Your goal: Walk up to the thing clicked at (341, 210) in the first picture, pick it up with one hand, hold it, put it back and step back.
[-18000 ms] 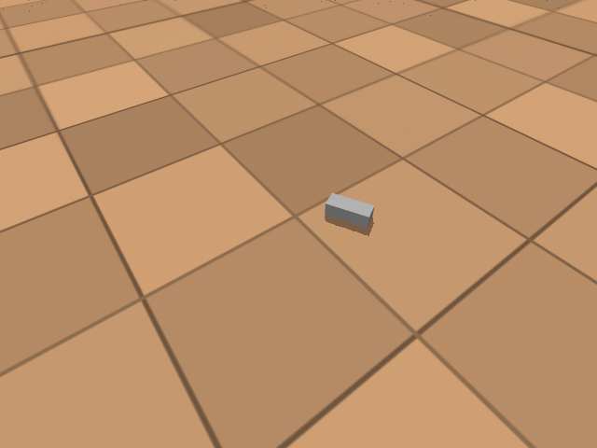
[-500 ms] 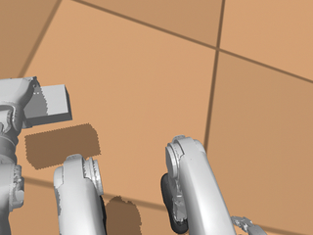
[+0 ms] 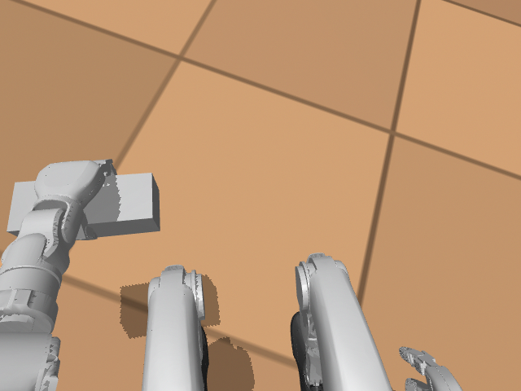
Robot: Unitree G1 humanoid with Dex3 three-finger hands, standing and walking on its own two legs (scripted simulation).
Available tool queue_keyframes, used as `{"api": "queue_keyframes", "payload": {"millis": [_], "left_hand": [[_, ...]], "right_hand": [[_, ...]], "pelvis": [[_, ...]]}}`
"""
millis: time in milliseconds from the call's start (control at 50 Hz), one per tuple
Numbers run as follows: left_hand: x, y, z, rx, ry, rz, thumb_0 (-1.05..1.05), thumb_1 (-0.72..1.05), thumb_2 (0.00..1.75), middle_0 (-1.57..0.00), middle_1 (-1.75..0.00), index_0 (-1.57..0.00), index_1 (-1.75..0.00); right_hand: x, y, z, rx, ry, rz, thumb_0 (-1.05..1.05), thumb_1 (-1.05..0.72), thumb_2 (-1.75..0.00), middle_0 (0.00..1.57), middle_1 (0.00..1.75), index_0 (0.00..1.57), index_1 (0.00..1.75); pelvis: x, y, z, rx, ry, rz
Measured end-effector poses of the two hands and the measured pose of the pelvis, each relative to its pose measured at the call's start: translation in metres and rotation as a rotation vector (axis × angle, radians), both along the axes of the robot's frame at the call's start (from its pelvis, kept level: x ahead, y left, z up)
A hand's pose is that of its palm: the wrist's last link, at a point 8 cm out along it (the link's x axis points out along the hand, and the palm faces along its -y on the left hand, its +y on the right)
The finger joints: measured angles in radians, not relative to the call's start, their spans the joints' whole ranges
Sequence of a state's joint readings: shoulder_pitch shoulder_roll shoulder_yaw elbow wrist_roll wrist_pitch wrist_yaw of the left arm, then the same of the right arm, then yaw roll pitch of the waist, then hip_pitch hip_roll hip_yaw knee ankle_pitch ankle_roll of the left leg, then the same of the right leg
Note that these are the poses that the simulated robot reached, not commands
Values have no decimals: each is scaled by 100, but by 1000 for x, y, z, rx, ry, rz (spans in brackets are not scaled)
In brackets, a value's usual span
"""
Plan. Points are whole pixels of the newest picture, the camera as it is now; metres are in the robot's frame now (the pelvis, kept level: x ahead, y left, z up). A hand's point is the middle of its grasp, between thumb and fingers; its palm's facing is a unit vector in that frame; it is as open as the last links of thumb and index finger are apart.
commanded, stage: lift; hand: left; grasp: from above
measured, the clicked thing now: (92, 208) +0.43 +0.28 -0.13
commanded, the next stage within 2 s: hold in 1.10 s
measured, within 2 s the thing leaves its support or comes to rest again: neither
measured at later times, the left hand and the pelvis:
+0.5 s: hand (22, 199) +0.35 +0.25 +0.11, palm faces -0.44 -0.10 -0.89, open 11.4 cm; pelvis +0.02 +0.00 +0.18, yaw +3 degrees
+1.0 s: hand out of the picture +0.36 +0.23 +0.21, palm faces -0.44 -0.10 -0.89, open 11.3 cm; pelvis +0.06 -0.01 +0.29, yaw +3 degrees
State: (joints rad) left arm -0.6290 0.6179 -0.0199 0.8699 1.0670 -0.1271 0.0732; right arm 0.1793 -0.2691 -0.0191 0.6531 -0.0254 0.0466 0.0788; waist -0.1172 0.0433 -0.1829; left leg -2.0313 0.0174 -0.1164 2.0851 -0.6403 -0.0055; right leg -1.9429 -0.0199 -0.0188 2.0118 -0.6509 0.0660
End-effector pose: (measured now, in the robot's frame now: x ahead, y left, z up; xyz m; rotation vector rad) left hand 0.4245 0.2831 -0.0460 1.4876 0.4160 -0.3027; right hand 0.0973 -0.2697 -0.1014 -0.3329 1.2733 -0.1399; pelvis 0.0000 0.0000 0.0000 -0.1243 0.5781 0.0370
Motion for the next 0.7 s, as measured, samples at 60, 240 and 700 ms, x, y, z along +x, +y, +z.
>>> {"api": "queue_keyframes", "payload": {"millis": [60,240,700], "left_hand": [[-10,0,23,1,-13,6,-1,-29,82,-53,-84,-57,-77],[-38,-9,103,-9,-9,33,-1,-29,83,-54,-84,-57,-77],[-67,-37,260,-5,1,47,-1,-28,82,-53,-84,-57,-77]], "right_hand": [[12,1,17,0,-36,0,0,-91,-90,20,30,20,30],[38,8,79,18,-129,-8,0,-91,-89,20,30,20,30],[45,8,225,31,-220,-87,1,-91,-89,20,30,20,30]], "pelvis": [[0,0,18,5,-14,6],[3,-3,83,33,-81,16],[35,-5,233,90,-290,18]]}}
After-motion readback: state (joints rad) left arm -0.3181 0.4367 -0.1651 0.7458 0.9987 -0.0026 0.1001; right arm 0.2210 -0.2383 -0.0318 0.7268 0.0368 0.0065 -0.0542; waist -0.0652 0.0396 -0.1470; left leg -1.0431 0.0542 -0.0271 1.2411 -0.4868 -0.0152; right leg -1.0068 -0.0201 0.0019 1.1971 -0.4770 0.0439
